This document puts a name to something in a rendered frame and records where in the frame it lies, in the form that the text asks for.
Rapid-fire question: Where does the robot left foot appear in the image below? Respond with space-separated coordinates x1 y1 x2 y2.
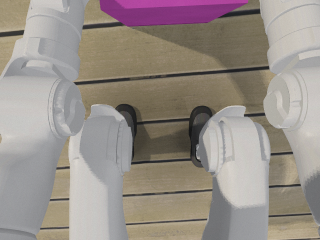
115 104 137 161

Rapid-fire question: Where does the left robot upper arm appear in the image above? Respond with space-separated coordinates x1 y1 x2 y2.
0 75 86 240

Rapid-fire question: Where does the right robot upper arm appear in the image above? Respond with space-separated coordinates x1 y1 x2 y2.
263 66 320 237

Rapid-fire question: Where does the left robot forearm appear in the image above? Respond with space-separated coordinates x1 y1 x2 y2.
0 0 89 82

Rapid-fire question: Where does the carton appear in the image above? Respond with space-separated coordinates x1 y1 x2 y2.
99 0 248 27

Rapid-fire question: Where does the left robot thigh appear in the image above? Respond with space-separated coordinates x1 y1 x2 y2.
69 115 133 240

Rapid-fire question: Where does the right robot forearm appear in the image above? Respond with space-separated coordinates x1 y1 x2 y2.
259 0 320 75

